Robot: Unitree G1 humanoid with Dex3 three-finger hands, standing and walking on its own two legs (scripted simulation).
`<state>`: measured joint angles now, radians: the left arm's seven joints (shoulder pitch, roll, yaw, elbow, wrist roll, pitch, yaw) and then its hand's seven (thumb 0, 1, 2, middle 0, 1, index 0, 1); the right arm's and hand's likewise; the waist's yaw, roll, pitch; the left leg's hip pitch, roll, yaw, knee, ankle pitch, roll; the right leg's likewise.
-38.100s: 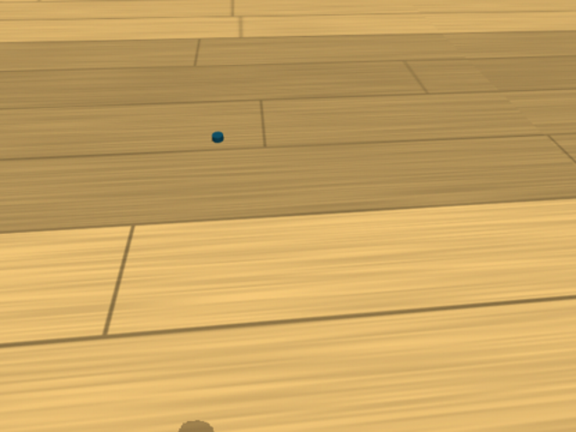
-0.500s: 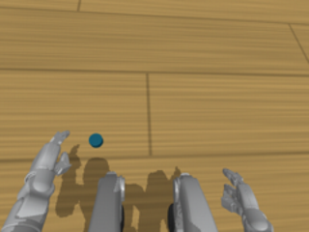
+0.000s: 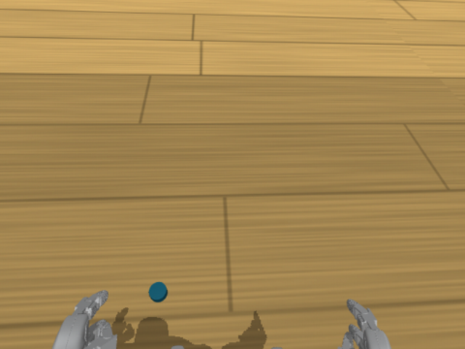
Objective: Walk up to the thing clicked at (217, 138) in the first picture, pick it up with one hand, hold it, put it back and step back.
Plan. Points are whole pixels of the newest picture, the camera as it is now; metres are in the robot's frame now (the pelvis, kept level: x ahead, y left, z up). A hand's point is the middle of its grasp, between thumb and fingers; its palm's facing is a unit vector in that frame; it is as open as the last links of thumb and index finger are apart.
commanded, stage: home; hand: left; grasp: from above
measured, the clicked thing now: (158, 292) +0.45 +0.24 -0.68
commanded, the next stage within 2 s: none
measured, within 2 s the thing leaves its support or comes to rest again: neither
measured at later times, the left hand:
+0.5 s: hand out of the picture +0.17 +0.18 -0.03, palm faces +0.08 -0.98 -0.20, open 7.4 cm
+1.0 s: hand out of the picture +0.16 +0.17 -0.03, palm faces +0.07 -0.98 -0.20, open 7.4 cm
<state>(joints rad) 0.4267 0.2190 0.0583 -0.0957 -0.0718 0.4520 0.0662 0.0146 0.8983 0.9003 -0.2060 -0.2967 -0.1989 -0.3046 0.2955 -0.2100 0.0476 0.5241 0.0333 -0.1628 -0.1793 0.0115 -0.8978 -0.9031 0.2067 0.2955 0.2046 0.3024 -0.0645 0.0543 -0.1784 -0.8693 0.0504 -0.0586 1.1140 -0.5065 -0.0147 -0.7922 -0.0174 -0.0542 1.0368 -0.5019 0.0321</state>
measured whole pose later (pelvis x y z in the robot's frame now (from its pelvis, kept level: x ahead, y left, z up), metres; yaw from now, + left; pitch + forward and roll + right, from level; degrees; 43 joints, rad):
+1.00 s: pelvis +0.01 -0.01 +0.02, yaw +1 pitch +10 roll -2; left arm 0.49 0.21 0.04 -0.12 -0.06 0.46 0.01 0.02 0.90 0.90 -0.20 -0.30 -0.20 -0.30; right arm 0.28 -0.22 0.03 0.55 0.01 -0.24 -0.18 0.01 -0.90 -0.90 0.21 0.30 0.21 0.30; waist -0.03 0.05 -0.15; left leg -0.70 0.04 -0.05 1.01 -0.48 -0.02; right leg -0.64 -0.02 -0.05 0.95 -0.48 0.03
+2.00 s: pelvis +0.02 +0.00 +0.02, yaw +1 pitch +11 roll -3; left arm 0.50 0.22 0.03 -0.14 -0.06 0.46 0.01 0.01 0.90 0.90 -0.20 -0.30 -0.20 -0.30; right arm 0.28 -0.22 0.03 0.54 0.01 -0.22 -0.17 0.01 -0.90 -0.90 0.21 0.30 0.21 0.30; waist -0.03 0.05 -0.16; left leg -0.70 0.04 -0.05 1.02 -0.50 -0.02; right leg -0.63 -0.03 -0.05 0.95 -0.50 0.03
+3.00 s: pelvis +0.00 +0.00 +0.08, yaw +0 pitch -4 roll +0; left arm 0.19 0.28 0.04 1.12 0.03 0.00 0.03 0.01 0.90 0.90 -0.21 -0.30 -0.20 -0.31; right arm 0.16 -0.28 -0.04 1.10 -0.03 0.00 -0.01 0.01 -0.90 -0.90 0.21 0.30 0.20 0.30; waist 0.02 0.01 0.06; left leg -0.14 0.00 0.01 0.40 -0.20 0.00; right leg -0.11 -0.06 -0.01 0.40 -0.22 0.05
